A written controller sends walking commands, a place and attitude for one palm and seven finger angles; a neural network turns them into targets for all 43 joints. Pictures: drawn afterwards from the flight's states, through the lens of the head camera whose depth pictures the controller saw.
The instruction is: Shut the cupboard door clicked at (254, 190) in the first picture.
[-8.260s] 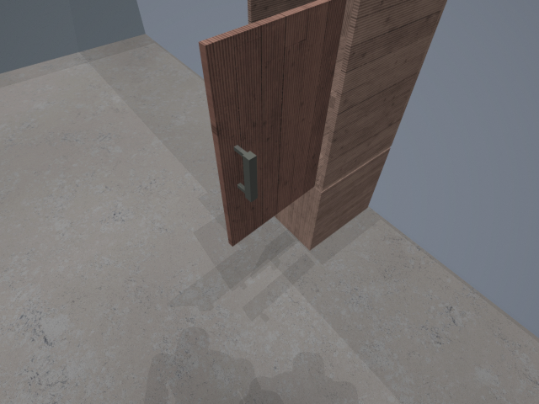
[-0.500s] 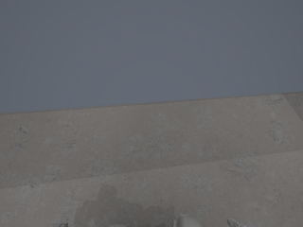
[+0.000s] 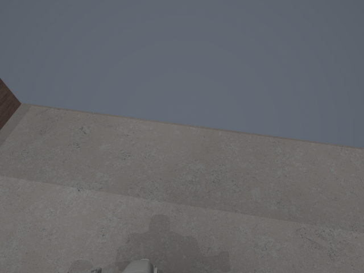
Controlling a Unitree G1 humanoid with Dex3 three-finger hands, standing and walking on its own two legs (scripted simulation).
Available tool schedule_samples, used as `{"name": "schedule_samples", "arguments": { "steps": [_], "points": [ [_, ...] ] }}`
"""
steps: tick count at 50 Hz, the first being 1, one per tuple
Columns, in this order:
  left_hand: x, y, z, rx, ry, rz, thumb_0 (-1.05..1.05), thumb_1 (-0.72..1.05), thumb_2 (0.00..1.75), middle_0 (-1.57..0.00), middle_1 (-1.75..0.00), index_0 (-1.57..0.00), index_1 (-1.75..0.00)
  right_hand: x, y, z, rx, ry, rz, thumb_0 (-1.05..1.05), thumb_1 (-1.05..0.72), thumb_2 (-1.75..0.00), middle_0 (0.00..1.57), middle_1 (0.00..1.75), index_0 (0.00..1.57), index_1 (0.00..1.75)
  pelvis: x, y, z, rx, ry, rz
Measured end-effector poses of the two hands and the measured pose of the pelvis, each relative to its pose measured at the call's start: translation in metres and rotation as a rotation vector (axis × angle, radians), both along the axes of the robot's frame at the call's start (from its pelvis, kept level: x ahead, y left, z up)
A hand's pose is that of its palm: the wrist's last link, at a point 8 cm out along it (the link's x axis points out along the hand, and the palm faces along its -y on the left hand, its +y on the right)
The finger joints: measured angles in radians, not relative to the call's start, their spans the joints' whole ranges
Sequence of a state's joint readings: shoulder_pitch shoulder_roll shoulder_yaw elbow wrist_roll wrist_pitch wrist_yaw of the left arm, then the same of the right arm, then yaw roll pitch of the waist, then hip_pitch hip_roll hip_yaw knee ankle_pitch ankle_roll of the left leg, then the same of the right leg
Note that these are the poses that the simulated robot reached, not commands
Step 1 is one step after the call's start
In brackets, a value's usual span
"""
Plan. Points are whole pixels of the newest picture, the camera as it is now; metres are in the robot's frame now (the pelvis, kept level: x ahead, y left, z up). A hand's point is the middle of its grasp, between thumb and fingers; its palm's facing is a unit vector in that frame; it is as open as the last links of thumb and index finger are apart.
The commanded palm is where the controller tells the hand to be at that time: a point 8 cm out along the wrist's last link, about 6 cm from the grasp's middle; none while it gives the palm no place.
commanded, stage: walk to a spot facing it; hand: left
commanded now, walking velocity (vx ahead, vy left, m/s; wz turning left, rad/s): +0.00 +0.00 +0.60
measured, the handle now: out of the picture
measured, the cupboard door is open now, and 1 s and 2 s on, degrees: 94 94 94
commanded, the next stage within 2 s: none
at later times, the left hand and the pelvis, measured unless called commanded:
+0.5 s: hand out of the picture +0.12 +0.22 -0.15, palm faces +0.25 -0.93 -0.26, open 7.4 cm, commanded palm none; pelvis +0.06 -0.02 -0.01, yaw +16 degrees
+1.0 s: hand out of the picture +0.03 +0.16 -0.19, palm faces +0.62 -0.77 -0.16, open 7.4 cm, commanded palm none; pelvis +0.21 +0.08 -0.03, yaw +34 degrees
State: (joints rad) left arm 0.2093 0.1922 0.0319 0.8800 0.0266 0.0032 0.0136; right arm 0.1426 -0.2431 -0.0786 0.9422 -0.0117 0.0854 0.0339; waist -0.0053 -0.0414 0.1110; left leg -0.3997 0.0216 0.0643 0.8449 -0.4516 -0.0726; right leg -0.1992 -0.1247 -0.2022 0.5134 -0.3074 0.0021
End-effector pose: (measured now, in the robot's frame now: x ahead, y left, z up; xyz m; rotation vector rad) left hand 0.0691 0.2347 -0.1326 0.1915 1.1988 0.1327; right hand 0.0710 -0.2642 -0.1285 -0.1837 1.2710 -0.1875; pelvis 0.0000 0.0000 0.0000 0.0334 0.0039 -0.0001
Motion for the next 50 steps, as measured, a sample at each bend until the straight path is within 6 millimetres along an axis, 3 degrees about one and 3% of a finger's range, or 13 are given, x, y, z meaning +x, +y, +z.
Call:
{"name": "schedule_samples", "arguments": {
  "steps": [5,7,10,15,21,25,28,33,36,39,45,48,50],
  "points": [
    [-0.040,0.032,-0.026,-0.009,0.063,0.116,0.00,0.91,0.90,-0.21,-0.30,-0.20,-0.30,0.053,0.022,0.001,-0.043,-0.098,0.127,0.01,-0.91,-0.90,0.20,0.30,0.19,0.30,0.003,0.015,-0.017,-0.027,0.007,0.072],
    [-0.050,0.044,-0.030,0.003,0.096,0.148,0.01,0.91,0.90,-0.20,-0.30,-0.20,-0.30,0.065,0.030,0.005,-0.053,-0.127,0.168,0.01,-0.91,-0.90,0.20,0.30,0.19,0.30,0.002,0.018,-0.018,-0.027,0.007,0.091],
    [-0.052,0.054,-0.023,0.011,0.094,0.184,0.01,0.91,0.90,-0.20,-0.30,-0.20,-0.30,0.071,0.039,0.011,-0.059,-0.136,0.209,0.01,-0.91,-0.90,0.20,0.30,0.20,0.30,0.005,0.018,-0.012,-0.037,0.012,0.124],
    [-0.035,0.058,-0.004,0.017,0.020,0.212,0.01,0.91,0.90,-0.20,-0.30,-0.20,-0.30,0.069,0.046,0.012,-0.027,-0.095,0.245,0.00,-0.91,-0.89,0.20,0.30,0.20,0.30,0.016,0.015,-0.001,-0.043,0.015,0.170],
    [0.006,0.044,0.012,0.033,-0.061,0.218,0.01,0.91,0.90,-0.20,-0.30,-0.20,-0.30,0.064,0.033,-0.001,0.018,-0.003,0.247,0.01,-0.91,-0.89,0.21,0.30,0.20,0.30,0.040,-0.002,0.001,-0.039,0.019,0.229],
    [0.033,0.029,0.012,0.063,-0.136,0.230,0.01,0.91,0.90,-0.20,-0.30,-0.20,-0.30,0.077,0.012,-0.021,0.031,0.058,0.253,0.01,-0.91,-0.89,0.21,0.30,0.20,0.30,0.064,-0.021,-0.012,-0.021,0.021,0.281],
    [0.032,0.013,0.014,0.065,-0.145,0.294,0.00,0.91,0.90,-0.20,-0.30,-0.20,-0.30,0.104,0.003,-0.024,0.022,0.092,0.303,0.01,-0.91,-0.89,0.20,0.30,0.20,0.30,0.079,-0.026,-0.011,-0.029,0.002,0.339],
    [0.008,-0.018,0.013,0.009,-0.045,0.415,0.00,0.91,0.90,-0.20,-0.30,-0.20,-0.30,0.178,0.014,-0.005,0.021,0.044,0.394,0.01,-0.91,-0.90,0.20,0.30,0.20,0.30,0.112,-0.024,0.004,-0.016,0.005,0.427],
    [-0.015,-0.028,0.009,-0.013,0.035,0.501,0.00,0.93,0.90,-0.20,-0.30,-0.20,-0.30,0.228,0.036,0.004,0.022,0.001,0.470,0.01,-0.91,-0.90,0.20,0.30,0.19,0.30,0.131,-0.018,0.008,-0.013,0.011,0.475],
    [-0.038,-0.040,0.003,-0.048,0.124,0.576,0.00,0.93,0.90,-0.20,-0.30,-0.20,-0.30,0.280,0.071,0.007,0.028,-0.043,0.559,0.01,-0.91,-0.90,0.20,0.30,0.19,0.30,0.149,-0.006,0.007,-0.018,0.013,0.516],
    [-0.074,-0.057,-0.009,-0.145,0.318,0.709,0.00,0.92,0.90,-0.20,-0.30,-0.20,-0.30,0.376,0.178,0.006,0.067,-0.167,0.739,0.01,-0.92,-0.90,0.20,0.29,0.19,0.30,0.187,0.035,-0.007,-0.026,0.008,0.568],
    [-0.078,-0.048,-0.023,-0.197,0.394,0.740,0.01,0.91,0.90,-0.20,-0.30,-0.20,-0.30,0.409,0.228,0.001,0.086,-0.272,0.782,0.01,-0.91,-0.90,0.20,0.30,0.19,0.30,0.205,0.066,-0.024,-0.044,0.001,0.579],
    [-0.066,-0.031,-0.029,-0.199,0.397,0.748,0.01,0.91,0.90,-0.20,-0.30,-0.20,-0.30,0.416,0.246,0.001,0.090,-0.292,0.784,0.01,-0.91,-0.90,0.20,0.30,0.19,0.30,0.214,0.078,-0.025,-0.035,-0.008,0.587]
  ]
}}
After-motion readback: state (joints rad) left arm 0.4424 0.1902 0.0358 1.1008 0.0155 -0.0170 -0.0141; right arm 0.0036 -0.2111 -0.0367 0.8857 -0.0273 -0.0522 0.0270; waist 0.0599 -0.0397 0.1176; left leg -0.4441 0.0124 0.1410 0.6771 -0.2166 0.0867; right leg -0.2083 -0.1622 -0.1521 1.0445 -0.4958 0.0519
